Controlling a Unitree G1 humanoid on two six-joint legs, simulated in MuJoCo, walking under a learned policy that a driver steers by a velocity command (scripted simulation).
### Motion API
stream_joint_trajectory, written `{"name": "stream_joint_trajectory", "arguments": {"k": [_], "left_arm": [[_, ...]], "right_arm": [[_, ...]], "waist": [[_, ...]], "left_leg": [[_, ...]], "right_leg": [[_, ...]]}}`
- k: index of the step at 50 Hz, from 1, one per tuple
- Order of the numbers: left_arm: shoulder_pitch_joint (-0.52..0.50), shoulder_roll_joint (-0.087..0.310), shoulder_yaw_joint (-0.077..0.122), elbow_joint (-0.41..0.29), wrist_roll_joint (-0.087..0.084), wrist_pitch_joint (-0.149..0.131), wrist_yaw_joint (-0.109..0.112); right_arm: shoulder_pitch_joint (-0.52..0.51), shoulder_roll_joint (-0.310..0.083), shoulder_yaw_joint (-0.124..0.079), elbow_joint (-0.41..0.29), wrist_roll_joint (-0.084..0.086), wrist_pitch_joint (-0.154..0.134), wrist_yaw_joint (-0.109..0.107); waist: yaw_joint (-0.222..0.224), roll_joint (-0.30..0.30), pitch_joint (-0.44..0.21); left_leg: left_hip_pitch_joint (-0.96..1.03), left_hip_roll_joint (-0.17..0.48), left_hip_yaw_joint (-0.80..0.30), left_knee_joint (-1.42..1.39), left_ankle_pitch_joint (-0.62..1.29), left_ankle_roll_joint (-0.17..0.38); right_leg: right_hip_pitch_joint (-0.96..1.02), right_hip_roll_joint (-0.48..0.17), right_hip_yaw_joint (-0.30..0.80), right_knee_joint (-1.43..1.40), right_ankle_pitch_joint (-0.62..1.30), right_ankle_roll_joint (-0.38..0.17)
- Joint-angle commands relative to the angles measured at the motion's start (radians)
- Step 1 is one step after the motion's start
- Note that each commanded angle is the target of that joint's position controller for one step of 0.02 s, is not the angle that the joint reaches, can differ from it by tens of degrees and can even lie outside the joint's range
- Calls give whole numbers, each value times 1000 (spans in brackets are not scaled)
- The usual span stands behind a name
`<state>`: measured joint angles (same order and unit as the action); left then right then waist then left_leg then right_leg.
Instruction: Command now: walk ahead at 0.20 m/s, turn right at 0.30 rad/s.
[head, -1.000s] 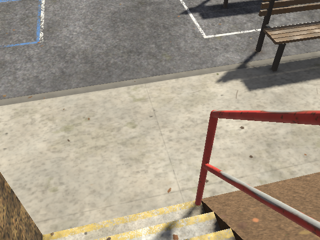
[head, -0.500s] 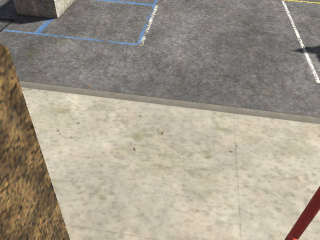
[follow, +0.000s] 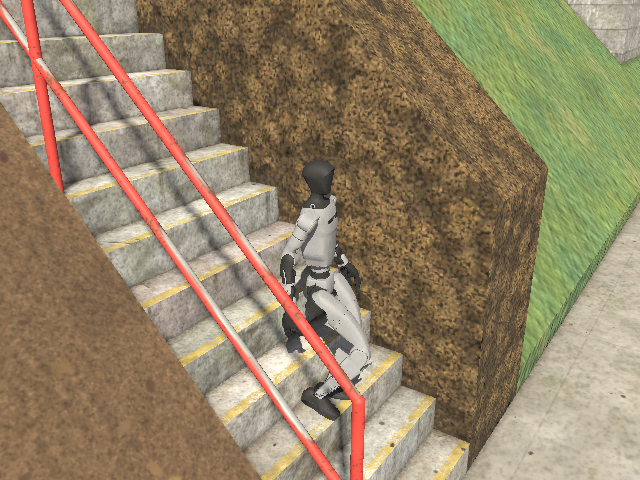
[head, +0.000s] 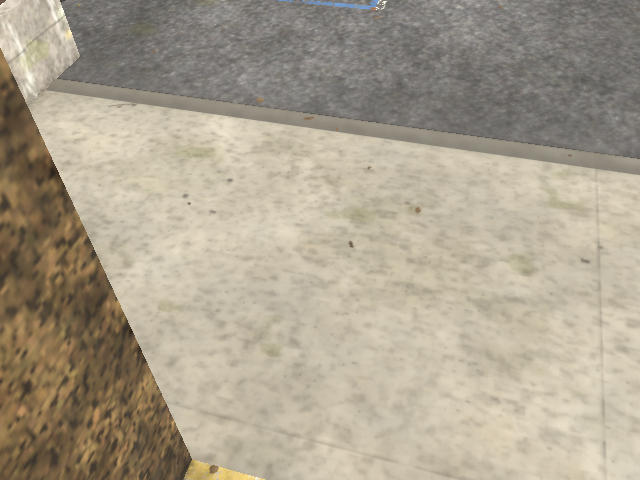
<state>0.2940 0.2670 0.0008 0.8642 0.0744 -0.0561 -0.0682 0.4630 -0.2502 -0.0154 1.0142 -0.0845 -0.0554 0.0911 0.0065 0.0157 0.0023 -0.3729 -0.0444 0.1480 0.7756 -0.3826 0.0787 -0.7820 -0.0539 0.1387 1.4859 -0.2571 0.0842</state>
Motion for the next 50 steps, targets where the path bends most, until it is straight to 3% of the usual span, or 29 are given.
{"name": "stream_joint_trajectory", "arguments": {"k": [1,3,5,6,7,9,10,11,12,13,14,16,17,18,22,24,26,33,35,36,37,39,40,41,42,43,44,47,50], "left_arm": [[513,14,-4,151,9,-15,-86],[390,115,47,62,-4,-30,-47],[-2,140,58,-185,36,-26,36],[-137,105,39,-229,41,-1,59],[-293,70,17,-232,27,2,59],[-147,47,27,-178,-34,-10,114],[12,89,54,-103,-33,-20,122],[257,227,103,-42,2,-36,145],[436,306,110,-31,71,-66,121],[540,247,122,12,92,-93,89],[452,246,132,1,54,-98,48],[91,204,121,-127,18,-57,12],[-46,183,108,-159,1,-40,-2],[-106,52,59,-178,-7,-33,8],[88,127,41,-101,37,-62,68],[191,91,22,-75,12,-65,90],[92,139,16,-94,5,-35,71],[60,196,-12,-105,-30,17,34],[41,198,-16,-121,-1,15,-17],[157,81,-19,-195,-52,25,-29],[98,100,-17,-249,-36,43,-2],[-113,47,-25,-261,-63,58,36],[28,-38,-40,-255,-25,63,56],[205,-103,-85,-249,-33,65,61],[191,-145,-132,-279,-23,88,40],[93,-82,-132,-323,-7,98,33],[51,-48,-123,-355,-17,112,31],[59,-70,-137,-392,-45,100,-17],[-64,-13,-111,-462,-80,85,-66]], "right_arm": [[-266,-125,7,-141,-79,-66,14],[-328,-229,-7,-170,-68,-74,2],[-222,-368,-80,-194,-42,-68,-55],[-14,-299,-79,-121,-27,-58,-78],[150,-212,-64,-57,49,-34,-109],[156,-266,-109,-110,51,-7,-117],[-21,-298,-125,-204,31,-12,-99],[-273,-209,-101,-359,4,-36,-79],[-583,-174,-90,-534,32,-72,-59],[-655,-93,-59,-556,93,-71,-68],[-596,-67,-39,-547,105,-65,-81],[-401,-157,-55,-467,47,-56,-109],[-283,-117,-46,-420,10,-39,-100],[-205,-154,-50,-365,-41,-19,-76],[-291,-100,-14,-475,1,-8,-30],[-400,-74,23,-504,-11,-5,-10],[-396,-54,37,-500,-27,0,12],[-175,-88,14,-402,23,19,5],[190,-221,-62,-300,18,8,-23],[-40,-314,-94,-405,84,29,-16],[-74,-305,-101,-415,68,28,-28],[265,-107,-41,-296,-11,10,-52],[244,-135,-38,-287,31,9,-65],[170,-185,-51,-288,45,-5,-76],[22,-225,-70,-314,3,-36,-79],[-48,-235,-64,-367,2,-58,-80],[-55,-261,-65,-359,6,-66,-87],[-51,-141,7,-327,58,-77,-87],[-98,-279,-25,-328,76,-75,-74]], "waist": [[219,60,-19],[191,46,-49],[1,116,-114],[-128,81,-46],[-235,10,91],[-202,90,-62],[-87,39,-140],[63,-235,-254],[184,-261,-181],[262,30,-64],[196,-9,-20],[14,-101,-32],[-76,-161,-37],[-81,-121,-45],[-4,-81,-65],[126,-25,-23],[107,-149,9],[50,-78,2],[-122,50,-144],[1,207,-279],[-57,86,-234],[-223,-21,-60],[-72,218,-48],[39,259,-78],[71,188,-73],[38,7,-123],[28,-14,-129],[16,47,-95],[16,128,-66]], "left_leg": [[-644,264,-114,-93,785,154],[-471,375,-155,-46,840,131],[48,621,-358,-27,928,226],[272,703,-448,-20,847,218],[357,644,-494,-54,677,165],[356,480,-339,4,685,144],[167,383,-174,161,598,91],[-270,194,47,536,157,-58],[-725,3,-77,640,-542,-132],[-902,38,-233,512,-536,-158],[-910,56,-265,439,-403,-161],[-668,60,-247,403,-29,-140],[-418,43,-190,577,136,-128],[-333,54,-236,415,416,-116],[-334,34,-216,488,380,-139],[-532,62,-263,68,691,-162],[-309,56,-236,-5,855,-147],[274,75,-121,-622,790,-123],[747,178,-166,-477,846,23],[834,359,-426,-384,613,218],[684,422,-636,-450,314,295],[558,290,-343,-359,393,173],[283,318,-430,-340,743,258],[121,439,-593,-400,934,384],[61,534,-719,-485,640,371],[28,466,-660,-501,536,317],[35,392,-585,-474,538,285],[-42,245,-455,-479,311,140],[-202,247,-404,-607,198,69]], "right_leg": [[618,25,-134,65,373,38],[545,56,-123,61,137,44],[96,8,-49,69,-201,22],[-158,-73,24,-149,-209,14],[-277,-139,18,-719,-289,8],[54,78,-224,-704,-150,-1],[402,81,-218,-780,234,-54],[846,-58,89,-856,752,-223],[1041,-231,506,-860,1174,-397],[1134,-305,516,-773,1275,-385],[1064,-298,445,-787,1133,-372],[675,-202,267,-795,930,-305],[389,-122,174,-783,909,-284],[242,0,58,-798,544,-229],[279,-19,163,-666,434,-292],[457,-24,192,-553,74,-271],[195,16,221,-554,-191,-300],[60,63,394,-315,-186,-322],[-189,146,250,135,-176,-179],[-445,305,-97,327,-544,-64],[-512,238,-81,423,-605,-24],[-562,195,-109,570,-566,-73],[-444,147,-141,677,-545,-74],[-360,107,-119,792,-435,-61],[-399,57,-35,762,-249,-32],[-354,70,-102,828,-281,4],[-360,61,-143,879,-313,27],[-212,11,-175,664,-358,46],[128,73,-252,374,-634,3]]}}
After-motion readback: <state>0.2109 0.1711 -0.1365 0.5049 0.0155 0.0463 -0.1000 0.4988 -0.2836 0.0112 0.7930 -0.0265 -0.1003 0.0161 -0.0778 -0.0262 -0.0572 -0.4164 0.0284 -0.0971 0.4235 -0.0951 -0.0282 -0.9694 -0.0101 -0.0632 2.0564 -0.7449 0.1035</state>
